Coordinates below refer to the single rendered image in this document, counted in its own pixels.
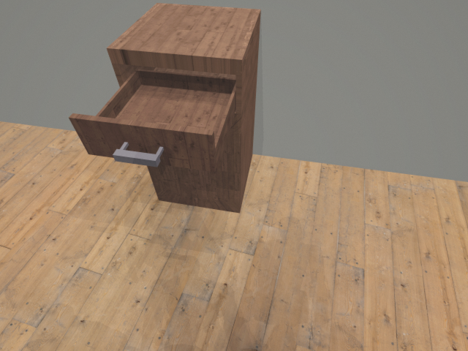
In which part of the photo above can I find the handle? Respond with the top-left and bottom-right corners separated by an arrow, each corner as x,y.
113,142 -> 164,167

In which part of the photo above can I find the drawer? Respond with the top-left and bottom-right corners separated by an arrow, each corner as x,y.
69,69 -> 236,172

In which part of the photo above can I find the cabinet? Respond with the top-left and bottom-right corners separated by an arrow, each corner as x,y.
107,3 -> 261,213

